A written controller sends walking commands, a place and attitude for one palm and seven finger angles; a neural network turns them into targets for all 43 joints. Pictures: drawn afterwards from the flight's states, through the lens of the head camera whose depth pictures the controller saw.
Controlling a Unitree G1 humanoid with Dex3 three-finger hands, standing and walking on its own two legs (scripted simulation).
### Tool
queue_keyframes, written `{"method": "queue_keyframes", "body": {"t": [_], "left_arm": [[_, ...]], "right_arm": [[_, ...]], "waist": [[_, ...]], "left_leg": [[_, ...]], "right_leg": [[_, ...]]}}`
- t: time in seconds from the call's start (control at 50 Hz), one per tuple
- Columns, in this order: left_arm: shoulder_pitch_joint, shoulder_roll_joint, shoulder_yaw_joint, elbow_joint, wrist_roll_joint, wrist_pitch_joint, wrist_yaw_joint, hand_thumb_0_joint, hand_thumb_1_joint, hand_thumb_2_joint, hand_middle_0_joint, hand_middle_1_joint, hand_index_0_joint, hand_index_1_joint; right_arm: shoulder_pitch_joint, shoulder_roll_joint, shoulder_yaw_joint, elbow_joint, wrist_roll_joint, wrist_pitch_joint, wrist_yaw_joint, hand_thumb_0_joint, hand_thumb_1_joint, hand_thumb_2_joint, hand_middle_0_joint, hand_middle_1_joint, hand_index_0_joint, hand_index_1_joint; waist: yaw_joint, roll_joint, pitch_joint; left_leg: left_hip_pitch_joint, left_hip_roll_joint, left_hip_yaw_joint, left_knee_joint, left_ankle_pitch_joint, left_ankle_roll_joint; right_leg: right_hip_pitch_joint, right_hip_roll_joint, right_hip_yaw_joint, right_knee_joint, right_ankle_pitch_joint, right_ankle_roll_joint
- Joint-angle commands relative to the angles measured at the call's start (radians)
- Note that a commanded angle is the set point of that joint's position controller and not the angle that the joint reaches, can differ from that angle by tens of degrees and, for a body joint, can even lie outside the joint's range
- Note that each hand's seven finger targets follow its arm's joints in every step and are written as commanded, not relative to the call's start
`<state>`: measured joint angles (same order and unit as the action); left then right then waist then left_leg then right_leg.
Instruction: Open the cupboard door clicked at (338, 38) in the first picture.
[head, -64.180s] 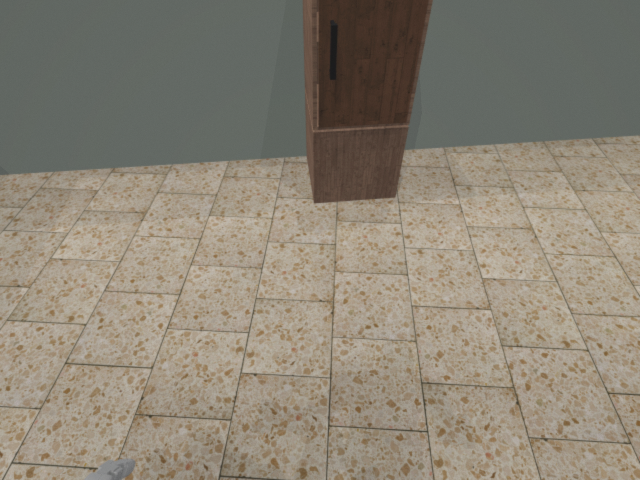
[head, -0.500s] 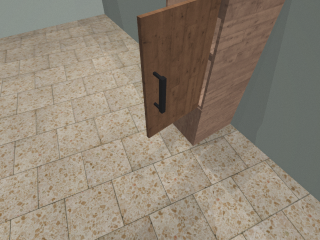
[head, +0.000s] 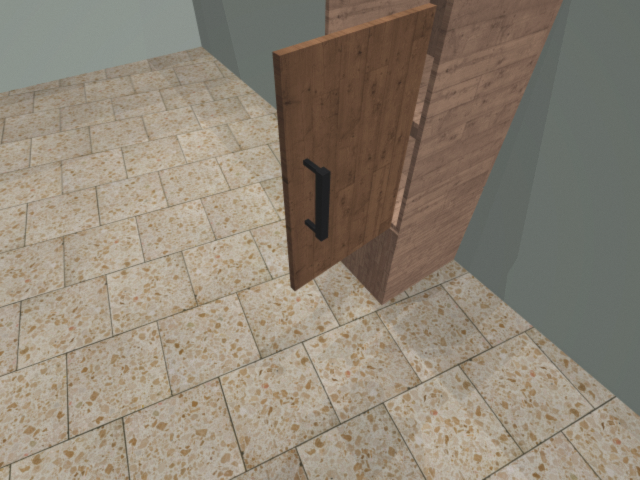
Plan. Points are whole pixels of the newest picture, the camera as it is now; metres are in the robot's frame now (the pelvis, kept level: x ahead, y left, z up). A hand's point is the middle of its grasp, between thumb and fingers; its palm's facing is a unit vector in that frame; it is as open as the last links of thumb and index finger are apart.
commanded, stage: let the arm hang, fingers relaxed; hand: left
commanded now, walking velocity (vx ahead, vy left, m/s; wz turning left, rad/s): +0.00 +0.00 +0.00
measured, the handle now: (315, 201) +0.62 +0.04 -0.04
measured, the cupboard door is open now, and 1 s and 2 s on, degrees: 95 95 95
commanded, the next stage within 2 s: look to check the result in 0.02 s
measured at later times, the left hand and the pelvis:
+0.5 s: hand out of the picture +0.02 +0.17 -0.17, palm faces +0.02 -0.98 -0.21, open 7.4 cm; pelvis +0.02 -0.01 +0.00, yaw +0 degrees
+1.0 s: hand out of the picture +0.05 +0.18 -0.17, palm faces +0.01 -0.97 -0.25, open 7.4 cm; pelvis +0.03 -0.02 +0.00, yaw +0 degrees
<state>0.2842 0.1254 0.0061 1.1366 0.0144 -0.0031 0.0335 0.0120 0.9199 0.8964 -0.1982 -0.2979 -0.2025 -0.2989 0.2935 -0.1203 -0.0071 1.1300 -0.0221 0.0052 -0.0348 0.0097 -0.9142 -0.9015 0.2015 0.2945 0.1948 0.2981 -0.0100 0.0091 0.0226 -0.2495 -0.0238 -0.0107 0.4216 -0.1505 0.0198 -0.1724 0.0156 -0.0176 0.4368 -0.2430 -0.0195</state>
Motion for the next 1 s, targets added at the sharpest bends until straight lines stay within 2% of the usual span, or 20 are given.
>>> {"method": "queue_keyframes", "body": {"t": [0.0,0.12,0.3,0.36,0.42,0.48,0.56,0.6,0.82,0.98], "left_arm": [[0.078,0.108,0.025,-0.014,-0.003,-0.01,0.004,0.0,0.9,0.9,-0.2,-0.3,-0.2,-0.3],[0.067,0.117,0.025,-0.011,-0.004,-0.012,0.004,0.0,0.9,0.9,-0.2,-0.3,-0.2,-0.3],[0.054,0.143,0.026,-0.011,-0.006,-0.018,0.004,0.0,0.9,0.9,-0.2,-0.3,-0.2,-0.3],[0.044,0.145,0.026,-0.011,-0.007,-0.017,0.003,0.0,0.9,0.9,-0.2,-0.3,-0.2,-0.3],[0.035,0.157,0.027,-0.01,-0.006,-0.018,0.003,0.0,0.9,0.9,-0.2,-0.3,-0.2,-0.3],[0.024,0.16,0.027,-0.013,-0.007,-0.017,0.002,0.0,0.9,0.9,-0.2,-0.3,-0.2,-0.3],[0.013,0.175,0.029,-0.017,-0.007,-0.019,0.0,0.0,0.9,0.9,-0.2,-0.3,-0.2,-0.3],[0.006,0.183,0.032,-0.021,-0.006,-0.021,0.0,0.0,0.9,0.9,-0.2,-0.3,-0.2,-0.3],[-0.026,0.211,0.033,-0.029,-0.008,-0.023,-0.003,0.0,0.9,0.9,-0.2,-0.3,-0.2,-0.3],[-0.044,0.228,0.035,-0.032,-0.009,-0.025,-0.004,0.0,0.9,0.9,-0.2,-0.3,-0.2,-0.3]], "right_arm": [[0.064,-0.101,-0.016,-0.023,0.002,-0.011,-0.006,0.0,-0.9,-0.9,0.2,0.3,0.2,0.3],[0.048,-0.114,-0.017,-0.02,0.002,-0.015,-0.007,0.0,-0.9,-0.9,0.2,0.3,0.2,0.3],[0.024,-0.14,-0.018,-0.015,0.005,-0.015,-0.007,0.0,-0.9,-0.9,0.2,0.3,0.2,0.3],[0.016,-0.143,-0.016,-0.01,0.003,-0.016,-0.007,0.0,-0.9,-0.9,0.2,0.3,0.2,0.3],[-0.001,-0.15,-0.017,-0.01,0.004,-0.016,-0.006,0.0,-0.9,-0.9,0.2,0.3,0.2,0.3],[-0.009,-0.157,-0.017,-0.008,0.003,-0.016,-0.007,0.0,-0.9,-0.9,0.2,0.3,0.2,0.3],[-0.018,-0.169,-0.017,-0.012,0.003,-0.019,-0.006,0.0,-0.9,-0.9,0.2,0.3,0.2,0.3],[-0.03,-0.181,-0.02,-0.016,0.005,-0.018,-0.006,0.0,-0.9,-0.9,0.2,0.3,0.2,0.3],[-0.062,-0.204,-0.02,-0.018,0.003,-0.02,-0.004,0.0,-0.9,-0.9,0.2,0.3,0.2,0.3],[-0.08,-0.227,-0.021,-0.019,0.003,-0.021,-0.005,0.0,-0.9,-0.9,0.2,0.3,0.2,0.3]], "waist": [[0.005,0.001,0.076],[0.002,0.013,0.045],[0.005,-0.028,0.043],[0.003,-0.001,0.042],[0.004,-0.012,0.047],[0.004,0.01,0.054],[0.006,0.001,0.03],[0.007,-0.021,0.039],[0.007,-0.008,0.033],[0.007,0.003,0.004]], "left_leg": [[0.015,0.103,-0.094,-0.091,-0.068,0.018],[0.047,0.109,-0.097,-0.088,-0.021,0.019],[0.075,0.108,-0.083,-0.071,0.041,0.018],[0.078,0.109,-0.085,-0.075,0.052,0.015],[0.082,0.111,-0.081,-0.075,0.058,0.014],[0.079,0.111,-0.086,-0.083,0.049,0.012],[0.089,0.112,-0.084,-0.08,0.074,0.012],[0.093,0.113,-0.083,-0.078,0.08,0.013],[0.103,0.114,-0.084,-0.085,0.096,0.007],[0.126,0.12,-0.084,-0.085,0.128,0.006]], "right_leg": [[-0.072,-0.095,0.089,-0.114,-0.02,-0.028],[-0.053,-0.097,0.093,-0.11,0.014,-0.027],[-0.037,-0.103,0.096,-0.126,0.044,-0.029],[-0.029,-0.104,0.098,-0.123,0.059,-0.028],[-0.026,-0.108,0.095,-0.129,0.068,-0.028],[-0.023,-0.105,0.102,-0.133,0.06,-0.03],[0.0,-0.108,0.1,-0.134,0.089,-0.029],[-0.005,-0.107,0.098,-0.14,0.094,-0.03],[0.015,-0.115,0.102,-0.151,0.124,-0.031],[0.042,-0.119,0.102,-0.15,0.176,-0.032]]}}
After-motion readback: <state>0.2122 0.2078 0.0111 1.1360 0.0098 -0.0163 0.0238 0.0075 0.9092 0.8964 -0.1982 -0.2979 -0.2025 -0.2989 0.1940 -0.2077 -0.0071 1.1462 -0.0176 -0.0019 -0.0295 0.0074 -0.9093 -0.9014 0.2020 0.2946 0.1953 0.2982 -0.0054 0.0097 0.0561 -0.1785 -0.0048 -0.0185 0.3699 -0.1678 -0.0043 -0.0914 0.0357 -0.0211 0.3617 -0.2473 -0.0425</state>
